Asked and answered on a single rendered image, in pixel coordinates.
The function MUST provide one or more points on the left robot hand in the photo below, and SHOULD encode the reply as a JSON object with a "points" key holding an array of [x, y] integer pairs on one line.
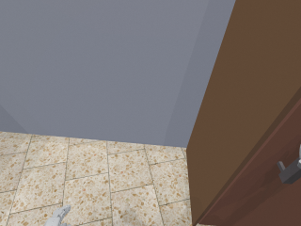
{"points": [[58, 215]]}

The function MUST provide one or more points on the handle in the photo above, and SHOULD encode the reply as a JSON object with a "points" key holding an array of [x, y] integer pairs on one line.
{"points": [[290, 174]]}

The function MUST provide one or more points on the wardrobe door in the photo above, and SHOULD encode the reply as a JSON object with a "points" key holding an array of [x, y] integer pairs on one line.
{"points": [[256, 196]]}

